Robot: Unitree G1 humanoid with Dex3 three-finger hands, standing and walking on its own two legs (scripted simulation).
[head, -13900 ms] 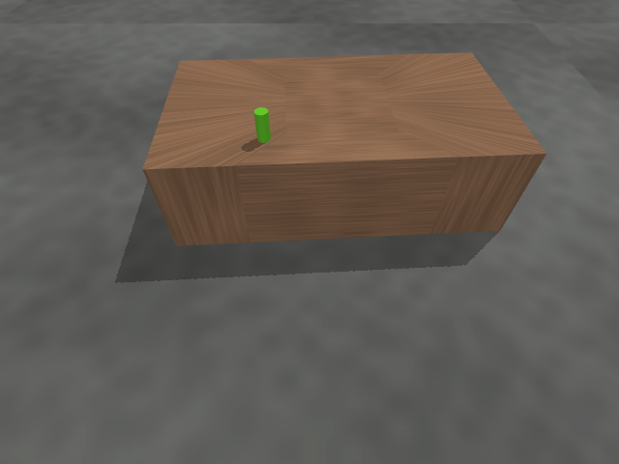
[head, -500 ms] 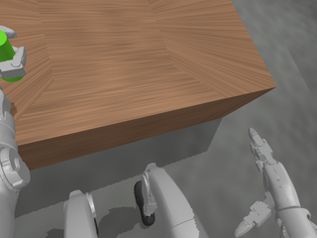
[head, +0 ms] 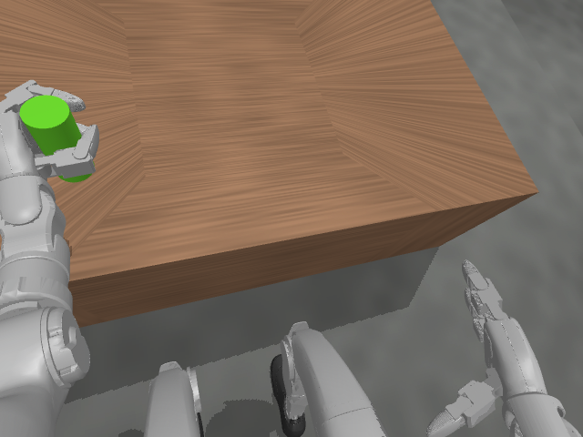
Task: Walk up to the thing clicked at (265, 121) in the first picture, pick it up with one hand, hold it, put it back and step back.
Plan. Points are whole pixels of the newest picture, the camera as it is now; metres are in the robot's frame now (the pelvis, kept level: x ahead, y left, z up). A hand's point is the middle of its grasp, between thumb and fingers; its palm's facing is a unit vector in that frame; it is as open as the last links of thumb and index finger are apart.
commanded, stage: lift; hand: left
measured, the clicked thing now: (61, 142) +0.52 +0.20 +0.00
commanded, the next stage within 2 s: hold in 1.10 s
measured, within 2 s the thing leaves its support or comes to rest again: neither
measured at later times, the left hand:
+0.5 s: hand (40, 169) +0.43 +0.19 +0.09, palm faces +0.16 -0.99 -0.03, open 6.4 cm
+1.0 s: hand (46, 185) +0.39 +0.17 +0.12, palm faces +0.17 -0.98 -0.02, open 6.4 cm
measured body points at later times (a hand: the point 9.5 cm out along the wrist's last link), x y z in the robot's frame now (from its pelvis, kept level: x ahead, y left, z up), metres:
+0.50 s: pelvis +0.02 +0.00 +0.05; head +0.10 +0.03 +0.49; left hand +0.41 +0.24 +0.09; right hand +0.18 -0.25 +0.06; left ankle +0.02 +0.12 -0.60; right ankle +0.08 -0.15 -0.60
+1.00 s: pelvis +0.03 -0.01 +0.08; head +0.09 +0.00 +0.52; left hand +0.38 +0.22 +0.12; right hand +0.19 -0.26 +0.06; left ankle +0.02 +0.12 -0.60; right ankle +0.08 -0.15 -0.60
